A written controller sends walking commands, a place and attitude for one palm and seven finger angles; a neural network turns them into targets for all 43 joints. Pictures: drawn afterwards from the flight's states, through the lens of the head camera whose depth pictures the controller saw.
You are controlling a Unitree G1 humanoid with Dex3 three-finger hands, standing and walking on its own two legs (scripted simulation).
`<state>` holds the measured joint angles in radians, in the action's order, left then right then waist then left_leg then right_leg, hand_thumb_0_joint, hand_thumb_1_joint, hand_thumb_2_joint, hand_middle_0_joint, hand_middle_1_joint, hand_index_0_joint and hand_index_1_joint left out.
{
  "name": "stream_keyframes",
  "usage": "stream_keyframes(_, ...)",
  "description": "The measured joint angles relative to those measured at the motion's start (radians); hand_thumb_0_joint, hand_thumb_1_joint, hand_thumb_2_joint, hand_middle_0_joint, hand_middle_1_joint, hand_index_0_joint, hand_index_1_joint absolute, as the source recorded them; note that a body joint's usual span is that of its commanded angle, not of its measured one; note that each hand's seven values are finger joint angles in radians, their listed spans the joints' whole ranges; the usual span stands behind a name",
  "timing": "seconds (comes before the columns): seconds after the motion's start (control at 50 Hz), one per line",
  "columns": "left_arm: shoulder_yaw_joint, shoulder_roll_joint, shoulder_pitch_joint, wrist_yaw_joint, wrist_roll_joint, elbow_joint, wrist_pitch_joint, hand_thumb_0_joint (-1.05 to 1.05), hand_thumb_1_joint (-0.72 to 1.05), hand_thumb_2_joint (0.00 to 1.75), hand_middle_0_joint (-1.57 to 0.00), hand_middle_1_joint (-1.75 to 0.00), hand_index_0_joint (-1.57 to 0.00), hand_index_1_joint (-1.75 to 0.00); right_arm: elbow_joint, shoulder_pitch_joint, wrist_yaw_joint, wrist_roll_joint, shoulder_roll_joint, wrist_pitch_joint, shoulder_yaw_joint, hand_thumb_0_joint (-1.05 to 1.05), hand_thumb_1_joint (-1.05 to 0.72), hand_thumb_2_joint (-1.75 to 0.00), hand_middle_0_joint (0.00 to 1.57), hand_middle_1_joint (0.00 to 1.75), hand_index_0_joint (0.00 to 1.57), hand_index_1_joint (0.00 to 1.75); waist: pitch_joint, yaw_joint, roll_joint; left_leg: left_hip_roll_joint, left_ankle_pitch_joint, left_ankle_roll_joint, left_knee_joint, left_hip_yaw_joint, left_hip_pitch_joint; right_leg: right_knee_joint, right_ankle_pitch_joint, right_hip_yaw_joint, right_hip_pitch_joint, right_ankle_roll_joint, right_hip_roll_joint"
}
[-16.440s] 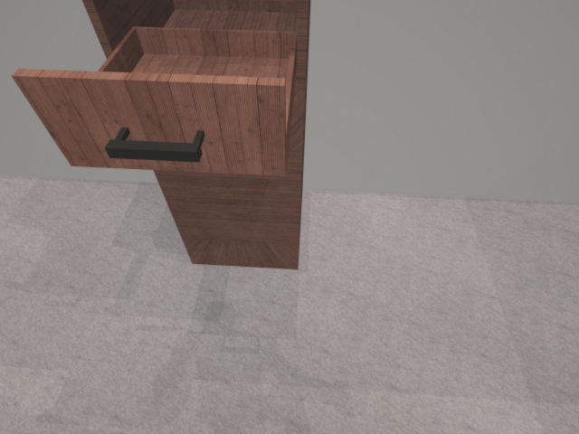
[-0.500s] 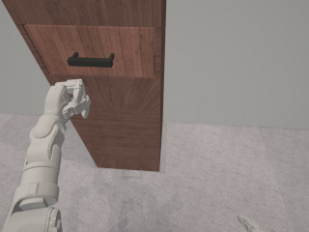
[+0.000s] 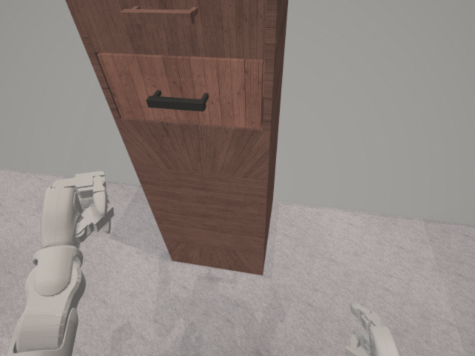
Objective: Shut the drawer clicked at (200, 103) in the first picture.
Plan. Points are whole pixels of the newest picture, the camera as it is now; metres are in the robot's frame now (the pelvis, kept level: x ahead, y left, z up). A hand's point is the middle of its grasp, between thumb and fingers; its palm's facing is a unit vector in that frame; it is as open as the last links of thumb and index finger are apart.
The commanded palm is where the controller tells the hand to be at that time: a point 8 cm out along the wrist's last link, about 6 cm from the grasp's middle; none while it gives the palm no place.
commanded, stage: draw the hand back to the body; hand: left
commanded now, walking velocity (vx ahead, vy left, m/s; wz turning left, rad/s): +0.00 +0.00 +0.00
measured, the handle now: (178, 99) +0.63 +0.21 +0.13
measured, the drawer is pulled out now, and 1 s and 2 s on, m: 0.00 0.00 0.00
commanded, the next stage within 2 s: step back with the hand held close in 0.50 s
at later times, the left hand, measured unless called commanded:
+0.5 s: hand (53, 278) +0.16 +0.24 +0.16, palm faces +0.46 -0.81 -0.38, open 3.3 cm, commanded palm +0.12 +0.28 +0.17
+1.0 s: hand (50, 277) +0.16 +0.25 +0.15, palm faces +0.33 -0.80 -0.50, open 3.3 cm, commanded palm +0.10 +0.29 +0.17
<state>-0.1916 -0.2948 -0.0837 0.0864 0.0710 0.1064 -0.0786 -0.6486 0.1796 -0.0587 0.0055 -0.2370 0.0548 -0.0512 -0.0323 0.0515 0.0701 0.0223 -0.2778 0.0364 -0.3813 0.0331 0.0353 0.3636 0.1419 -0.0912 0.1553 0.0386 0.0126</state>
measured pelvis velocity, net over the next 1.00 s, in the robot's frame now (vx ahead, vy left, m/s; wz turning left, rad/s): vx -0.03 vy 0.02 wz -0.02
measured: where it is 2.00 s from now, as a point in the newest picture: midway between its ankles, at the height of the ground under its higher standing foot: outside the picture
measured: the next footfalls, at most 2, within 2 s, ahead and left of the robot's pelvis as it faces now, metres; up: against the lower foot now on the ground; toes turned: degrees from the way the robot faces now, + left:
right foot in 1.62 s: -0.11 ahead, -0.12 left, +0.00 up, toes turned +1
left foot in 1.96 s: -0.12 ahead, +0.11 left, +0.00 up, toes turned -1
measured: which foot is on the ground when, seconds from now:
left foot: down 0.00-1.00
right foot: down 0.00-1.00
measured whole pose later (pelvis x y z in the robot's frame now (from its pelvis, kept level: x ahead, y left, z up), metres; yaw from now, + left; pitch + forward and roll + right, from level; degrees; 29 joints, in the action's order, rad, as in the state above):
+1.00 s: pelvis -0.03 +0.02 -0.01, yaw -1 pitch +0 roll +0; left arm -0.37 -0.38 -0.61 0.12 0.03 0.52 -0.20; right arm -0.57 0.22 -0.07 0.00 -0.25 0.04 0.02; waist -0.01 -0.01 0.02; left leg 0.05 -0.29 0.06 -0.52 0.07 0.24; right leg 0.50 0.14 -0.06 0.36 0.02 -0.02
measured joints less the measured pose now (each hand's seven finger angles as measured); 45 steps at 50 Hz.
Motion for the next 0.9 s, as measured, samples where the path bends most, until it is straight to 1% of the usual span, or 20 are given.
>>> stream_keyframes(0.18, -0.050, -0.010, -0.223, 0.002, -0.003, 0.164, -0.030, 0.02, 0.89, 0.90, -1.40, -1.60, -1.41, -1.60, -0.003, 0.017, 0.011, -0.010, 0.000, 0.005, 0.022, 0.01, -0.91, -0.90, 0.20, 0.30, 0.21, 0.30, 0.002, -0.007, 0.013, -0.009, -0.003, -0.003, 0.001, 0.009, -0.025, -0.010, -0.005, 0.008, -0.025, 0.003, 0.011)
stream_keyframes(0.26, -0.067, -0.013, -0.323, 0.006, -0.006, 0.236, -0.036, 0.02, 0.89, 0.90, -1.40, -1.60, -1.41, -1.60, 0.003, 0.023, 0.010, -0.013, -0.004, 0.020, 0.032, 0.01, -0.91, -0.90, 0.20, 0.30, 0.21, 0.30, 0.005, -0.001, 0.015, -0.012, -0.008, -0.005, -0.009, 0.009, -0.024, -0.007, -0.004, 0.007, -0.027, 0.005, 0.013)
stream_keyframes(0.36, -0.091, -0.023, -0.438, 0.017, -0.012, 0.316, -0.044, 0.02, 0.89, 0.90, -1.40, -1.60, -1.41, -1.60, 0.013, 0.031, 0.002, -0.014, -0.006, 0.044, 0.040, 0.01, -0.91, -0.90, 0.20, 0.30, 0.20, 0.30, 0.013, 0.013, 0.015, -0.016, -0.013, -0.007, -0.023, 0.006, -0.022, -0.004, -0.004, 0.005, -0.031, 0.007, 0.016)
stream_keyframes(0.4, -0.094, -0.023, -0.455, 0.022, -0.018, 0.330, -0.047, 0.02, 0.89, 0.90, -1.40, -1.60, -1.41, -1.60, 0.014, 0.031, -0.002, -0.014, -0.008, 0.055, 0.042, 0.01, -0.91, -0.90, 0.20, 0.30, 0.20, 0.30, 0.012, 0.020, 0.016, -0.016, -0.014, -0.007, -0.029, 0.002, -0.021, -0.003, -0.003, 0.000, -0.034, 0.007, 0.015)
stream_keyframes(0.46, -0.089, -0.017, -0.442, 0.031, -0.023, 0.326, -0.049, 0.02, 0.89, 0.90, -1.40, -1.60, -1.41, -1.60, 0.008, 0.027, -0.008, -0.014, -0.009, 0.070, 0.041, 0.01, -0.91, -0.90, 0.20, 0.30, 0.20, 0.30, 0.007, 0.029, 0.016, -0.013, -0.013, -0.006, -0.036, -0.006, -0.018, 0.000, -0.004, -0.007, -0.035, 0.007, 0.011)
stream_keyframes(0.56, -0.080, -0.004, -0.402, 0.040, -0.026, 0.305, -0.046, 0.02, 0.89, 0.90, -1.40, -1.60, -1.41, -1.60, 0.001, 0.014, -0.012, -0.016, 0.003, 0.085, 0.032, 0.01, -0.91, -0.90, 0.20, 0.30, 0.20, 0.30, -0.001, 0.030, 0.012, -0.010, -0.008, -0.006, -0.039, -0.009, -0.015, 0.005, -0.007, -0.010, -0.033, 0.007, 0.008)
stream_keyframes(0.64, -0.080, -0.009, -0.394, 0.038, -0.025, 0.306, -0.047, 0.02, 0.89, 0.90, -1.40, -1.60, -1.41, -1.60, 0.001, 0.013, -0.009, -0.019, 0.016, 0.094, 0.023, 0.01, -0.91, -0.90, 0.20, 0.30, 0.21, 0.30, -0.003, 0.023, 0.006, -0.011, -0.006, -0.007, -0.037, -0.005, -0.018, 0.006, -0.008, -0.006, -0.032, 0.009, 0.009)
stream_keyframes(0.66, -0.089, -0.012, -0.398, 0.035, -0.025, 0.310, -0.054, 0.02, 0.89, 0.90, -1.40, -1.60, -1.41, -1.60, 0.009, 0.016, -0.008, -0.019, 0.018, 0.088, 0.019, 0.01, -0.91, -0.90, 0.20, 0.30, 0.21, 0.30, 0.002, 0.019, 0.005, -0.012, -0.007, -0.007, -0.040, -0.004, -0.008, 0.004, -0.010, -0.005, -0.025, 0.009, 0.011)
stream_keyframes(0.72, -0.142, -0.031, -0.412, 0.034, -0.031, 0.323, -0.097, 0.02, 0.88, 0.90, -1.40, -1.60, -1.41, -1.60, 0.034, 0.017, -0.003, -0.025, 0.020, 0.064, 0.013, 0.01, -0.91, -0.90, 0.21, 0.30, 0.21, 0.30, 0.019, -0.005, 0.001, -0.020, -0.012, -0.005, -0.064, -0.002, 0.050, -0.011, -0.027, -0.005, 0.016, 0.010, 0.019)
stream_keyframes(0.76, -0.160, -0.035, -0.431, 0.037, -0.032, 0.339, -0.113, 0.02, 0.89, 0.90, -1.40, -1.60, -1.41, -1.60, 0.044, 0.019, 0.001, -0.026, 0.015, 0.049, 0.018, 0.01, -0.91, -0.90, 0.21, 0.30, 0.21, 0.30, 0.028, -0.021, -0.002, -0.020, -0.011, -0.002, -0.077, 0.001, 0.091, -0.011, -0.036, -0.002, 0.052, 0.008, 0.019)
stream_keyframes(0.84, -0.150, -0.039, -0.479, 0.038, -0.036, 0.369, -0.124, 0.02, 0.89, 0.90, -1.40, -1.60, -1.41, -1.60, 0.053, 0.028, -0.003, -0.022, -0.004, 0.020, 0.038, 0.01, -0.91, -0.90, 0.21, 0.30, 0.21, 0.30, 0.032, -0.041, -0.016, 0.000, -0.002, 0.008, -0.074, 0.018, 0.132, 0.025, -0.033, 0.015, 0.115, -0.005, -0.001)
stream_keyframes(0.9, -0.147, -0.056, -0.506, 0.035, -0.039, 0.386, -0.124, 0.02, 0.89, 0.90, -1.40, -1.60, -1.41, -1.60, 0.061, 0.036, -0.010, -0.017, -0.013, 0.000, 0.057, 0.01, -0.91, -0.90, 0.21, 0.30, 0.21, 0.30, 0.028, -0.053, -0.029, 0.017, 0.000, 0.017, -0.084, 0.027, 0.154, 0.070, -0.018, 0.025, 0.153, -0.014, -0.019)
